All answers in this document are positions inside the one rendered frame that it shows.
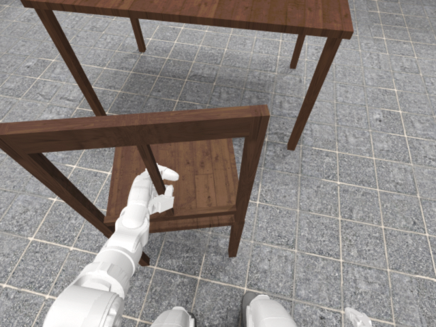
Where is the left robot forearm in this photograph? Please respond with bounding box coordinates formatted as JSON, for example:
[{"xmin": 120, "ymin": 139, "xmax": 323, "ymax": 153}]
[{"xmin": 42, "ymin": 204, "xmax": 150, "ymax": 327}]

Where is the right robot foot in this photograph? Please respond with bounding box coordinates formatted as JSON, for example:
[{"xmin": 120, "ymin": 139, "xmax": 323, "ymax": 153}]
[{"xmin": 241, "ymin": 292, "xmax": 258, "ymax": 327}]

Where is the robot right thigh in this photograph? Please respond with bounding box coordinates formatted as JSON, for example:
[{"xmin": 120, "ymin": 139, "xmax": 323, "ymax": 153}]
[{"xmin": 246, "ymin": 299, "xmax": 297, "ymax": 327}]

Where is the table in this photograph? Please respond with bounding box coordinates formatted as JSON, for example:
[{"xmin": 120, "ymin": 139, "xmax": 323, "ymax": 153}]
[{"xmin": 20, "ymin": 0, "xmax": 354, "ymax": 151}]

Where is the chair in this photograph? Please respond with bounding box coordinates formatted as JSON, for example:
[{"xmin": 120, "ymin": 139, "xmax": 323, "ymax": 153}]
[{"xmin": 0, "ymin": 104, "xmax": 270, "ymax": 266}]

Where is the left robot upper arm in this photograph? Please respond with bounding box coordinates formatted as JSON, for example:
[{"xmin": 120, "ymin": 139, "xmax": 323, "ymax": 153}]
[{"xmin": 46, "ymin": 285, "xmax": 125, "ymax": 327}]

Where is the robot right hand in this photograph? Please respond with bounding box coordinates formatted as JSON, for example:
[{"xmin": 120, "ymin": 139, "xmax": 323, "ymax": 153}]
[{"xmin": 345, "ymin": 307, "xmax": 373, "ymax": 327}]

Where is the robot left hand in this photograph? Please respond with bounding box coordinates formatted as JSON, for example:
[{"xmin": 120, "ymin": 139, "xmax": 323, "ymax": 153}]
[{"xmin": 127, "ymin": 163, "xmax": 179, "ymax": 215}]

